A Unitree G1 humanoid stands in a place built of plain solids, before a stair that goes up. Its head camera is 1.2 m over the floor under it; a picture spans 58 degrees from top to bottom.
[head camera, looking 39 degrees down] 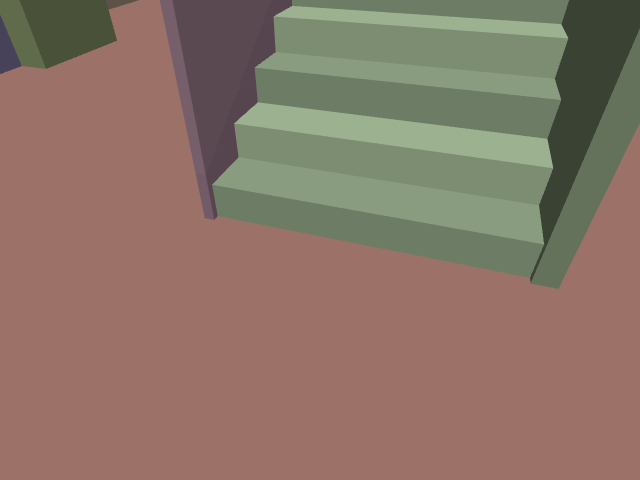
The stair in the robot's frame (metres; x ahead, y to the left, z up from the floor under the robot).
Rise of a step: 0.17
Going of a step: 0.27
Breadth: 1.39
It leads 18 degrees to the right of straight ahead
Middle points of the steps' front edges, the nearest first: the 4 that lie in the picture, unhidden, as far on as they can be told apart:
1.45 -0.17 0.17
1.71 -0.26 0.35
1.97 -0.34 0.52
2.22 -0.42 0.70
